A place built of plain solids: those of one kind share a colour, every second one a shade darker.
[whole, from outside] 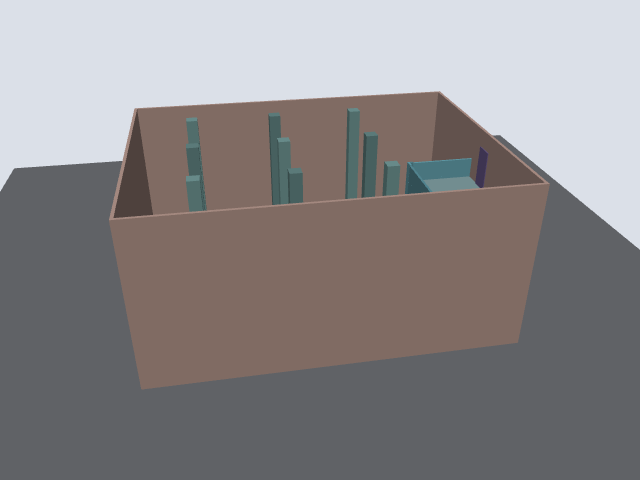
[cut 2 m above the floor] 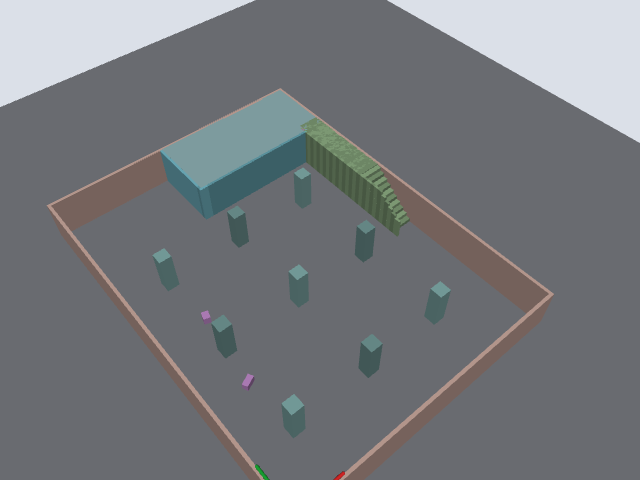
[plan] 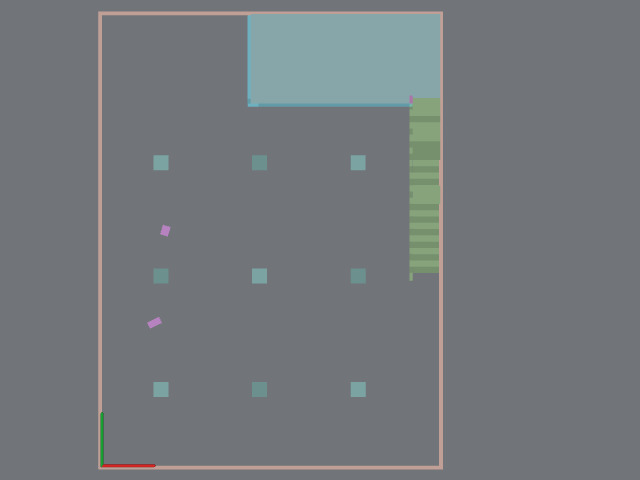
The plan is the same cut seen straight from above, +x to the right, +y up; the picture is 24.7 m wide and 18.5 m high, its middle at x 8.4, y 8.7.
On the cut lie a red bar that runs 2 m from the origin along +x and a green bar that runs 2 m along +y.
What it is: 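A covered reservoir's hall 13.0 x 17.4 m, 8.4 m high, on 9 brick piers 0.58 m square, 3.8 x 4.4 m apart; along one wall a straight stair 1.02 m broad in ONE RUN of 28 risers of 0.196 m from the floor to an entrance gallery 7.3 x 3.4 m at 5.49 m; guards of upright bars over a brick kerb 1.01 m over every tread and the gallery; no daylight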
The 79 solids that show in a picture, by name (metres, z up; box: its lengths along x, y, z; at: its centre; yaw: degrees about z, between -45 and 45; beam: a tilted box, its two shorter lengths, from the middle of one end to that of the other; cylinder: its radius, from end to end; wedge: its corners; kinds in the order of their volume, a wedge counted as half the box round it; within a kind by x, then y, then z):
{
 "gal_1": {"box": [7.31, 3.45, 5.54], "at": [9.38, 15.69, 2.72]},
 "wall_1": {"box": [0.15, 17.66, 8.46], "at": [-0.07, 8.68, 4.18]},
 "wall_2": {"box": [13.29, 0.15, 8.46], "at": [6.5, -0.07, 4.18]},
 "wall_3": {"box": [13.29, 0.15, 8.46], "at": [6.5, 17.43, 4.18]},
 "wall_4": {"box": [0.15, 17.66, 8.46], "at": [13.06, 8.68, 4.18]},
 "stair_1": {"box": [0.12, 0.3, 1.06], "at": [11.91, 7.28, 0.48]},
 "stair_2": {"box": [0.12, 0.24, 1.26], "at": [11.91, 7.55, 0.58]},
 "stair_3": {"box": [0.12, 0.24, 1.45], "at": [11.91, 7.79, 0.68]},
 "stair_4": {"box": [0.12, 0.24, 1.65], "at": [11.91, 8.03, 0.77]},
 "stair_5": {"box": [0.12, 0.24, 0.93], "at": [11.91, 8.27, 0.42]},
 "stair_6": {"box": [0.12, 0.24, 1.84], "at": [11.91, 8.27, 0.87]},
 "stair_7": {"box": [0.12, 0.24, 1.13], "at": [11.91, 8.52, 0.52]},
 "stair_8": {"box": [0.12, 0.24, 2.04], "at": [11.91, 8.52, 0.97]},
 "stair_9": {"box": [0.12, 0.24, 1.33], "at": [11.91, 8.76, 0.61]},
 "stair_10": {"box": [0.12, 0.24, 2.24], "at": [11.91, 8.76, 1.07]},
 "stair_11": {"box": [0.12, 0.24, 1.52], "at": [11.91, 9.0, 0.71]},
 "stair_12": {"box": [0.12, 0.24, 2.43], "at": [11.91, 9.0, 1.17]},
 "stair_13": {"box": [0.12, 0.24, 1.72], "at": [11.91, 9.24, 0.81]},
 "stair_14": {"box": [0.12, 0.24, 1.91], "at": [11.91, 9.48, 0.91]},
 "stair_15": {"box": [0.12, 0.24, 2.11], "at": [11.91, 9.72, 1.01]},
 "stair_16": {"box": [0.12, 0.24, 2.31], "at": [11.91, 9.97, 1.1]},
 "stair_17": {"box": [0.12, 0.24, 2.5], "at": [11.91, 10.21, 1.2]},
 "stair_18": {"box": [0.12, 0.24, 2.7], "at": [11.91, 10.45, 1.3]},
 "stair_19": {"box": [0.12, 0.24, 2.9], "at": [11.91, 10.69, 1.4]},
 "stair_20": {"box": [0.12, 0.24, 3.09], "at": [11.91, 10.94, 1.5]},
 "stair_21": {"box": [0.12, 0.24, 3.29], "at": [11.91, 11.18, 1.59]},
 "stair_22": {"box": [0.12, 0.24, 3.48], "at": [11.91, 11.42, 1.69]},
 "stair_23": {"box": [0.12, 0.24, 3.68], "at": [11.91, 11.66, 1.79]},
 "stair_24": {"box": [0.12, 0.24, 3.88], "at": [11.91, 11.9, 1.89]},
 "stair_25": {"box": [0.12, 0.24, 4.07], "at": [11.91, 12.14, 1.99]},
 "stair_26": {"box": [0.12, 0.24, 4.27], "at": [11.91, 12.39, 2.08]},
 "stair_27": {"box": [0.12, 0.24, 4.46], "at": [11.91, 12.63, 2.18]},
 "stair_28": {"box": [0.12, 0.24, 4.66], "at": [11.91, 12.87, 2.28]},
 "stair_29": {"box": [0.12, 0.24, 4.86], "at": [11.91, 13.11, 2.38]},
 "stair_30": {"box": [0.12, 0.24, 5.05], "at": [11.91, 13.36, 2.48]},
 "stair_31": {"box": [0.12, 0.24, 5.25], "at": [11.91, 13.6, 2.57]},
 "stair_32": {"box": [1.07, 0.7, 0.25], "at": [12.51, 7.78, 0.07]},
 "stair_33": {"box": [1.07, 0.7, 0.44], "at": [12.51, 8.02, 0.17]},
 "stair_34": {"box": [1.07, 0.7, 0.64], "at": [12.51, 8.26, 0.27]},
 "stair_35": {"box": [1.07, 0.7, 0.83], "at": [12.51, 8.5, 0.37]},
 "stair_36": {"box": [1.07, 0.7, 1.03], "at": [12.51, 8.74, 0.47]},
 "stair_37": {"box": [1.07, 0.7, 1.23], "at": [12.51, 8.99, 0.56]},
 "stair_38": {"box": [1.07, 0.7, 1.42], "at": [12.51, 9.23, 0.66]},
 "stair_39": {"box": [1.07, 0.7, 1.62], "at": [12.51, 9.47, 0.76]},
 "stair_40": {"box": [1.07, 0.7, 1.81], "at": [12.51, 9.71, 0.86]},
 "stair_41": {"box": [1.07, 0.7, 2.01], "at": [12.51, 9.96, 0.96]},
 "stair_42": {"box": [1.07, 0.7, 2.21], "at": [12.51, 10.2, 1.05]},
 "stair_43": {"box": [1.07, 0.7, 2.4], "at": [12.51, 10.44, 1.15]},
 "stair_44": {"box": [1.07, 0.7, 2.6], "at": [12.51, 10.68, 1.25]},
 "stair_45": {"box": [1.07, 0.7, 2.99], "at": [12.51, 11.16, 1.45]},
 "stair_46": {"box": [1.07, 0.7, 3.19], "at": [12.51, 11.41, 1.54]},
 "stair_47": {"box": [1.07, 0.7, 3.38], "at": [12.51, 11.65, 1.64]},
 "stair_48": {"box": [1.07, 0.7, 3.58], "at": [12.51, 11.89, 1.74]},
 "stair_49": {"box": [1.07, 0.7, 3.78], "at": [12.51, 12.13, 1.84]},
 "stair_50": {"box": [1.07, 0.7, 4.17], "at": [12.51, 12.62, 2.03]},
 "stair_51": {"box": [1.07, 0.7, 4.36], "at": [12.51, 12.86, 2.13]},
 "stair_52": {"box": [1.07, 0.7, 4.56], "at": [12.51, 13.1, 2.23]},
 "stair_53": {"box": [1.07, 0.7, 4.76], "at": [12.51, 13.34, 2.33]},
 "stair_54": {"box": [1.07, 0.7, 4.95], "at": [12.51, 13.59, 2.43]},
 "stair_55": {"box": [1.07, 0.7, 5.15], "at": [12.51, 13.83, 2.52]},
 "stair_56": {"box": [1.07, 0.7, 5.34], "at": [12.51, 14.07, 2.62]},
 "pier_1": {"box": [0.58, 0.58, 8.45], "at": [2.27, 2.94, 4.17]},
 "pier_2": {"box": [0.58, 0.58, 8.45], "at": [2.27, 7.31, 4.17]},
 "pier_3": {"box": [0.58, 0.58, 8.45], "at": [2.27, 11.68, 4.17]},
 "pier_4": {"box": [0.58, 0.58, 8.45], "at": [6.07, 2.94, 4.17]},
 "pier_5": {"box": [0.58, 0.58, 8.45], "at": [6.07, 7.31, 4.17]},
 "pier_6": {"box": [0.58, 0.58, 8.45], "at": [6.07, 11.68, 4.17]},
 "pier_7": {"box": [0.58, 0.58, 8.45], "at": [9.87, 2.94, 4.17]},
 "pier_8": {"box": [0.58, 0.58, 8.45], "at": [9.87, 7.31, 4.17]},
 "pier_9": {"box": [0.58, 0.58, 8.45], "at": [9.87, 11.68, 4.17]},
 "piece_1": {"box": [0.12, 0.18, 6.59], "at": [5.67, 14.05, 3.25]},
 "piece_2": {"box": [0.12, 3.22, 5.64], "at": [5.67, 15.75, 2.77]},
 "piece_3": {"box": [0.12, 3.22, 6.55], "at": [5.67, 15.75, 3.23]},
 "piece_4": {"box": [0.42, 0.12, 6.59], "at": [5.82, 13.9, 3.25]},
 "piece_5": {"box": [5.82, 0.12, 5.64], "at": [8.94, 13.9, 2.77]},
 "piece_6": {"box": [5.82, 0.12, 6.55], "at": [8.94, 13.9, 3.23]},
 "box_cardboard_1": {"box": [0.51, 0.26, 0.39], "at": [2.02, 5.51, 0.14], "yaw": 25.5},
 "box_cardboard_2": {"box": [0.31, 0.38, 0.43], "at": [2.44, 9.06, 0.17], "yaw": -17.6},
 "door_1": {"box": [0.95, 0.04, 2.1], "at": [7.08, 17.34, 6.49]}
}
